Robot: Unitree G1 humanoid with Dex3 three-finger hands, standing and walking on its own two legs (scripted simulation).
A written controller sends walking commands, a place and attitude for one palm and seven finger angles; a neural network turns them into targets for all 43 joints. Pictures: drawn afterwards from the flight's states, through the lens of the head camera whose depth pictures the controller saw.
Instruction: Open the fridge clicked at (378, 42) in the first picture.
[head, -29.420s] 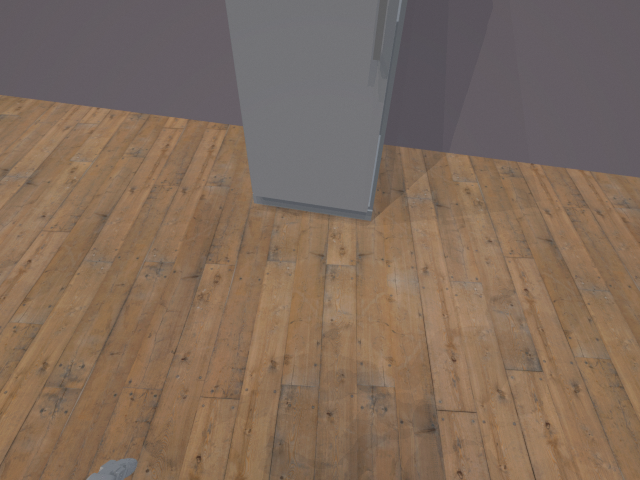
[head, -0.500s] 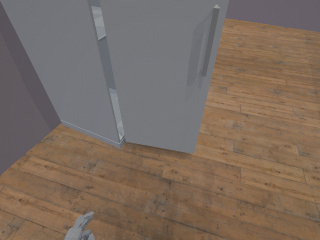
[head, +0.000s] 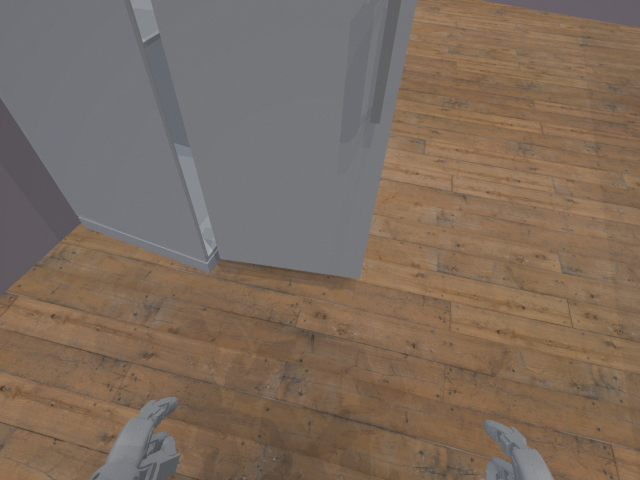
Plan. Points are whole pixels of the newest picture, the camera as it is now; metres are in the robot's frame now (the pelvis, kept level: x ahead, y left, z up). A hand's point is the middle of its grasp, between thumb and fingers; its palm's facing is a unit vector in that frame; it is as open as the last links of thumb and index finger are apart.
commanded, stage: let the arm hang, fingers relaxed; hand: right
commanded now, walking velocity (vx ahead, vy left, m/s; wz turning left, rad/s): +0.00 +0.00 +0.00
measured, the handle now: (386, 51) +0.83 -0.05 +0.14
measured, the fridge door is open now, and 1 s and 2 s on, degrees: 77 77 77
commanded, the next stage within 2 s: look to check the result in 0.88 s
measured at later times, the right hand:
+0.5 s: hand out of the picture +0.00 -0.27 -0.14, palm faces -0.02 +0.94 -0.33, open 7.4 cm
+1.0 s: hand out of the picture +0.07 -0.27 -0.14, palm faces -0.05 +0.95 -0.31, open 7.4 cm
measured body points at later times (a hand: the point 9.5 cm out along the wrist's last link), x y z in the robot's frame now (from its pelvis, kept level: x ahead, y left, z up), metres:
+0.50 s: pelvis -0.02 -0.03 +0.02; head -0.01 -0.02 +0.47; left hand +0.02 +0.24 -0.13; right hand +0.00 -0.32 -0.12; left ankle +0.00 +0.11 -0.72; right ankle +0.03 -0.11 -0.72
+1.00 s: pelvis +0.00 -0.03 +0.02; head +0.01 -0.03 +0.47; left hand +0.07 +0.27 -0.11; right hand +0.07 -0.31 -0.12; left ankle +0.00 +0.11 -0.72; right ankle +0.03 -0.11 -0.72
